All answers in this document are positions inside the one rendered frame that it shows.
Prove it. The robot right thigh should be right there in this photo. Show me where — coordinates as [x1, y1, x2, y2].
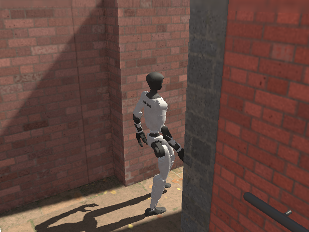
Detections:
[153, 142, 170, 184]

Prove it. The robot right hand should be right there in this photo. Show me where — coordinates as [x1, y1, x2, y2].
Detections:
[177, 148, 184, 161]

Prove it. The right robot forearm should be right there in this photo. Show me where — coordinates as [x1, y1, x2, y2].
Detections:
[161, 126, 181, 152]

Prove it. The robot right shin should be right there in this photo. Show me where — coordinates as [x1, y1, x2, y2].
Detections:
[150, 178, 166, 211]

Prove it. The left robot forearm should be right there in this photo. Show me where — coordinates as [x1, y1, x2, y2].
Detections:
[133, 114, 143, 133]

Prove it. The robot left hand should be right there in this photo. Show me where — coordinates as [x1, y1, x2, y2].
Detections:
[136, 131, 148, 147]

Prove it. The left robot upper arm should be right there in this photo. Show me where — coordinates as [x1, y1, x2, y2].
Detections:
[133, 91, 149, 118]

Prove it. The right robot upper arm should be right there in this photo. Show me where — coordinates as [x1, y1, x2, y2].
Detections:
[156, 99, 168, 133]

